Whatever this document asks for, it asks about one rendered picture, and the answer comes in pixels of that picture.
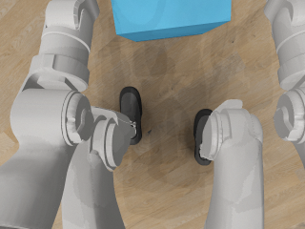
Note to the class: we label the robot right upper arm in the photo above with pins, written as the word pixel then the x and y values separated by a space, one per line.
pixel 289 119

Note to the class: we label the right robot foot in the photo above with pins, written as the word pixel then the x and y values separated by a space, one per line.
pixel 199 123

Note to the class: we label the robot left upper arm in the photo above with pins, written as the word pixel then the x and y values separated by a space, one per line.
pixel 48 124

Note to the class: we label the robot left shin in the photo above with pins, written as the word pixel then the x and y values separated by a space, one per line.
pixel 121 120

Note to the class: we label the carton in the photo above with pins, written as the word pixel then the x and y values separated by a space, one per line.
pixel 145 20

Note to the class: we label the left robot forearm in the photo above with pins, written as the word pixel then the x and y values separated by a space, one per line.
pixel 62 61

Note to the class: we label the right robot forearm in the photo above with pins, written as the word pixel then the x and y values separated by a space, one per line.
pixel 287 18

